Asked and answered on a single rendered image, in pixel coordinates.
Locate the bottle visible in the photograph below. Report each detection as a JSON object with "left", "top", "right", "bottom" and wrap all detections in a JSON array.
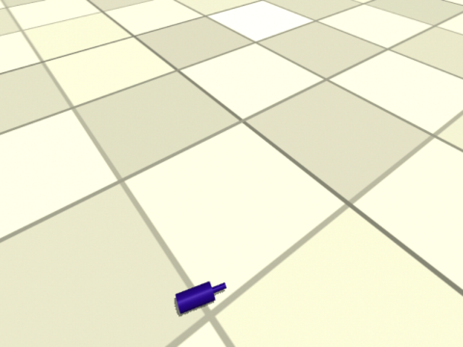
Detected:
[{"left": 175, "top": 281, "right": 226, "bottom": 314}]

